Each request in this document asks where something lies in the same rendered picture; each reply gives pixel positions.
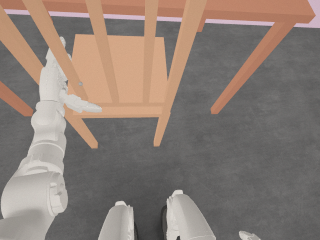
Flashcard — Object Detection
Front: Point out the robot right hand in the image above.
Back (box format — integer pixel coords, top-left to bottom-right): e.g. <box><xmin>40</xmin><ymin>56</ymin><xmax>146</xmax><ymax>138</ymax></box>
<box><xmin>239</xmin><ymin>230</ymin><xmax>261</xmax><ymax>240</ymax></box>

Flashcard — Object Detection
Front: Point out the table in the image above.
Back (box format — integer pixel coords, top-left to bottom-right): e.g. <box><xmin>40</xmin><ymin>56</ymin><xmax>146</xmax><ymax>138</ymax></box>
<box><xmin>0</xmin><ymin>0</ymin><xmax>316</xmax><ymax>117</ymax></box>

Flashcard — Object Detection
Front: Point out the robot left hand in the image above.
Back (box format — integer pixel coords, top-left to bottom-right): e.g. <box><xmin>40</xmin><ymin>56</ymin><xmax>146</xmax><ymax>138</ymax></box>
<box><xmin>39</xmin><ymin>36</ymin><xmax>102</xmax><ymax>113</ymax></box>

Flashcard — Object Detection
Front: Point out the left robot shin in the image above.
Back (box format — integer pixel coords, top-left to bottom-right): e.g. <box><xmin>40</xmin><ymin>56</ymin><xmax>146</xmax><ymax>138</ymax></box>
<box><xmin>109</xmin><ymin>201</ymin><xmax>134</xmax><ymax>240</ymax></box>

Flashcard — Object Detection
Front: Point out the robot left upper arm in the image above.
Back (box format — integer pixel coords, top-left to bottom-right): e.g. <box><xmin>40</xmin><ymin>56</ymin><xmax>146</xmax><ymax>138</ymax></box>
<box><xmin>0</xmin><ymin>171</ymin><xmax>68</xmax><ymax>240</ymax></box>

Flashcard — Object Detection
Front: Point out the left robot thigh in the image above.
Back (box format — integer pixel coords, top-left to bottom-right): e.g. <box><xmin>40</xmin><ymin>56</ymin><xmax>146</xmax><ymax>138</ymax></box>
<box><xmin>98</xmin><ymin>204</ymin><xmax>134</xmax><ymax>240</ymax></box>

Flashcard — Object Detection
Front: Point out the robot left forearm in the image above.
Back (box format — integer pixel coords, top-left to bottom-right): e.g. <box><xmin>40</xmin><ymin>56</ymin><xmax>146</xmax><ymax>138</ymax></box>
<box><xmin>1</xmin><ymin>100</ymin><xmax>67</xmax><ymax>218</ymax></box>

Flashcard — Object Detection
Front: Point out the chair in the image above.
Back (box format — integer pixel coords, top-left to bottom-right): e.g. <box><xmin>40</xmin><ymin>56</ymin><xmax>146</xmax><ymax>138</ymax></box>
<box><xmin>0</xmin><ymin>0</ymin><xmax>207</xmax><ymax>149</ymax></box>

